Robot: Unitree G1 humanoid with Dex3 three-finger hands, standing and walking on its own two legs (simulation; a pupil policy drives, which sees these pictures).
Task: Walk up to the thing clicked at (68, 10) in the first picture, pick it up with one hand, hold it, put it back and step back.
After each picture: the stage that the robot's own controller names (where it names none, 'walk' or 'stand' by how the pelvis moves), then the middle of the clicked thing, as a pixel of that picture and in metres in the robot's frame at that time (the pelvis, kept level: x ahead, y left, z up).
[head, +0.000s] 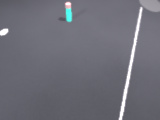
stand; (68, 12) +1.88 +0.11 -0.66
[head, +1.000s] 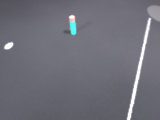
walk; (72, 25) +1.76 +0.18 -0.65
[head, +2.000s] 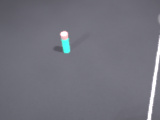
walk; (65, 42) +1.20 +0.21 -0.65
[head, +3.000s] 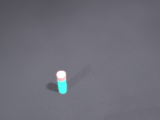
walk; (62, 82) +0.74 +0.16 -0.63
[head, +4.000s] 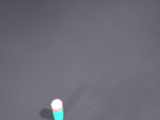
walk; (57, 111) +0.48 +0.12 -0.64
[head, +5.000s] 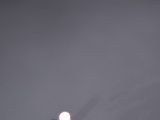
stand; out of the picture +0.43 +0.12 -0.65
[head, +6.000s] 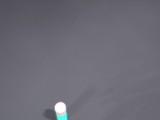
stand; (61, 113) +0.44 +0.13 -0.64
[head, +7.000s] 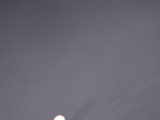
stand; out of the picture +0.42 +0.16 -0.65
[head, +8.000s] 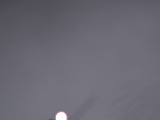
stand; out of the picture +0.43 +0.15 -0.66
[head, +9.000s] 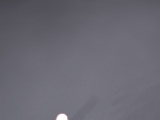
stand; out of the picture +0.42 +0.14 -0.66
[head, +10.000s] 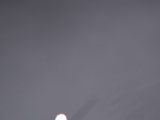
stand; out of the picture +0.42 +0.15 -0.66
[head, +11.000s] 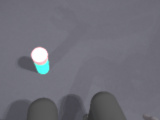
go down; (41, 62) +0.49 +0.14 -0.39
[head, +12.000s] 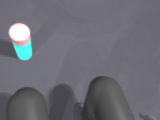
go down; (22, 44) +0.52 +0.17 -0.28
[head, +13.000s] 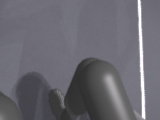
close in; out of the picture +0.51 +0.23 -0.19
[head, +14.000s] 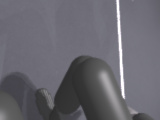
close; out of the picture +0.50 +0.25 -0.19
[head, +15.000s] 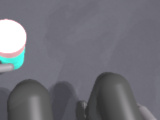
lift; (10, 51) +0.39 +0.22 -0.05
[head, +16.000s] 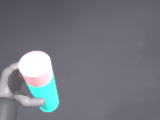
hold; (43, 87) +0.30 +0.12 +0.08
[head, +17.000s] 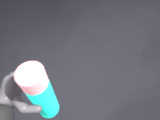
hold; (41, 94) +0.29 +0.13 +0.05
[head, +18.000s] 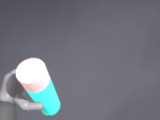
hold; (42, 91) +0.30 +0.13 +0.04
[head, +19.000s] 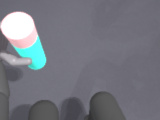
crouch; (29, 47) +0.44 +0.13 -0.02
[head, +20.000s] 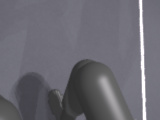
lower; out of the picture +0.49 +0.20 -0.15
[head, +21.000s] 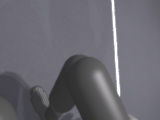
lower; out of the picture +0.47 +0.25 -0.19
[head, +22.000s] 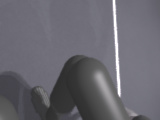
lower; out of the picture +0.47 +0.25 -0.19
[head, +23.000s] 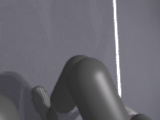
lower; out of the picture +0.47 +0.25 -0.19
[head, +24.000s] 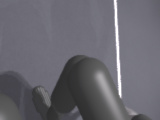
loosen; out of the picture +0.47 +0.24 -0.19
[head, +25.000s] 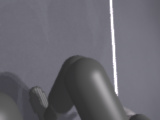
withdraw; out of the picture +0.47 +0.23 -0.20
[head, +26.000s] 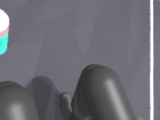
stand; out of the picture +0.48 +0.20 -0.21
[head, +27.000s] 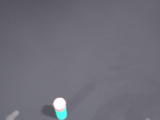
stand; (60, 109) +0.43 +0.10 -0.56
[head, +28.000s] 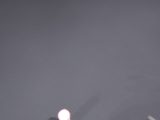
stand; out of the picture +0.42 +0.11 -0.60
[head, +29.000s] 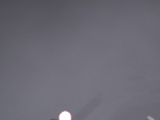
stand; out of the picture +0.41 +0.10 -0.60
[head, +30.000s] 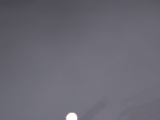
walk; out of the picture +0.43 +0.09 -0.66
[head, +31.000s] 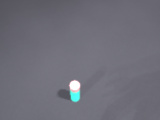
walk; (75, 91) +0.54 +0.05 -0.64
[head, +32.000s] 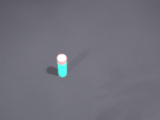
walk; (62, 66) +0.78 +0.10 -0.64
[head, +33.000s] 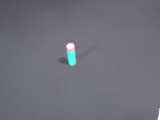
stand; (71, 55) +1.07 +0.14 -0.64
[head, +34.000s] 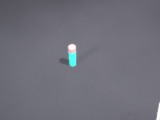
stand; (72, 55) +1.07 +0.08 -0.66
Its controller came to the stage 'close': yes
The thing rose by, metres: 0.68
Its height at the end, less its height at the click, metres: +0.00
